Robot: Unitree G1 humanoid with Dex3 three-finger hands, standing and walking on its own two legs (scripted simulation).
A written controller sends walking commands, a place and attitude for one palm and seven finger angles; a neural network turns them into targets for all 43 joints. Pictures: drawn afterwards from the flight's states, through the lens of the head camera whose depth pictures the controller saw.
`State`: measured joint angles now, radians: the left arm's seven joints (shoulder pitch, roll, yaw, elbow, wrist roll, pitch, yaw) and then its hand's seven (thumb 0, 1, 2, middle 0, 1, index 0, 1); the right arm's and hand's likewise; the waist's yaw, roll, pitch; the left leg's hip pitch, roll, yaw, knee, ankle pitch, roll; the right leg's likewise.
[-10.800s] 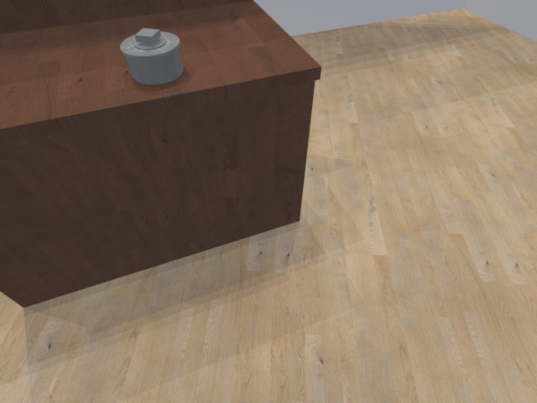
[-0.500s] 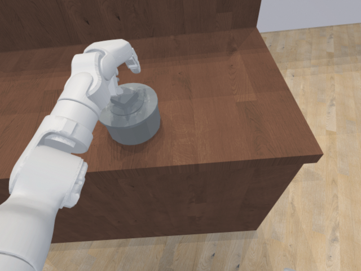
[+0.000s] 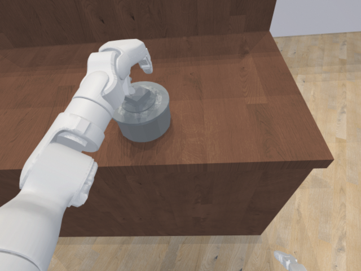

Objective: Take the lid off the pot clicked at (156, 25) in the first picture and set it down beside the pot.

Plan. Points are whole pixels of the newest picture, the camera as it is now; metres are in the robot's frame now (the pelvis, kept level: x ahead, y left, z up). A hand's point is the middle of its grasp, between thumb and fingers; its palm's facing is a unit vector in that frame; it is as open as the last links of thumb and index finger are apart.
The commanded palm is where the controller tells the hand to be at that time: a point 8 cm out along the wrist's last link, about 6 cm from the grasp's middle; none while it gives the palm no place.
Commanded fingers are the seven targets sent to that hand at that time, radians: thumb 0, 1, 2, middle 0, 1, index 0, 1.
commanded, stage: lower the open fingers around the knob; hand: left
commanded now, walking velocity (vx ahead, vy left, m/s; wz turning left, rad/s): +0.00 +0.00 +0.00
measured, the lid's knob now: (136, 94) +0.50 +0.11 +0.12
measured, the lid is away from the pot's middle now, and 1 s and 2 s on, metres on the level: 0.00 0.00 0.00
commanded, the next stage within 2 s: close the fingers and squeeze the knob in 0.80 s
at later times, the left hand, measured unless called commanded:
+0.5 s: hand (132, 93) +0.47 +0.10 +0.15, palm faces -0.38 -0.05 -0.92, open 10.2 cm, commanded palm +0.46 +0.12 +0.21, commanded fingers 0.00 -0.36 1.56 -0.85 -0.08 -0.85 -0.08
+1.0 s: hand (126, 96) +0.47 +0.12 +0.14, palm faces -0.37 -0.06 -0.93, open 10.3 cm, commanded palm +0.46 +0.13 +0.20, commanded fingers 0.00 -0.08 1.02 -0.52 -0.75 -0.52 -0.75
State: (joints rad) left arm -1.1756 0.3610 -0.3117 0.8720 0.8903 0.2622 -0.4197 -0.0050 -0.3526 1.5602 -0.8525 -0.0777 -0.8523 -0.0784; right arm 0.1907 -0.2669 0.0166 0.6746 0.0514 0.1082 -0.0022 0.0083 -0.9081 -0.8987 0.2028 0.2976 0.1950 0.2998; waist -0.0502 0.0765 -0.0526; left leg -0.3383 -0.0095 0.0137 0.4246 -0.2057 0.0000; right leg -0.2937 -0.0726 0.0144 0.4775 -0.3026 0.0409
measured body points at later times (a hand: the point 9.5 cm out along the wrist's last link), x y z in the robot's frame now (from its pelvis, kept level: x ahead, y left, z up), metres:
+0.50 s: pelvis +0.00 +0.00 +0.00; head +0.03 -0.04 +0.45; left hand +0.49 +0.10 +0.20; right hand +0.07 -0.26 -0.14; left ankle +0.00 +0.13 -0.74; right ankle -0.04 -0.15 -0.74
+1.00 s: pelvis +0.00 +0.00 +0.00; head +0.04 -0.03 +0.45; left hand +0.48 +0.12 +0.20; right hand +0.09 -0.25 -0.14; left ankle +0.00 +0.13 -0.74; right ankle -0.04 -0.15 -0.74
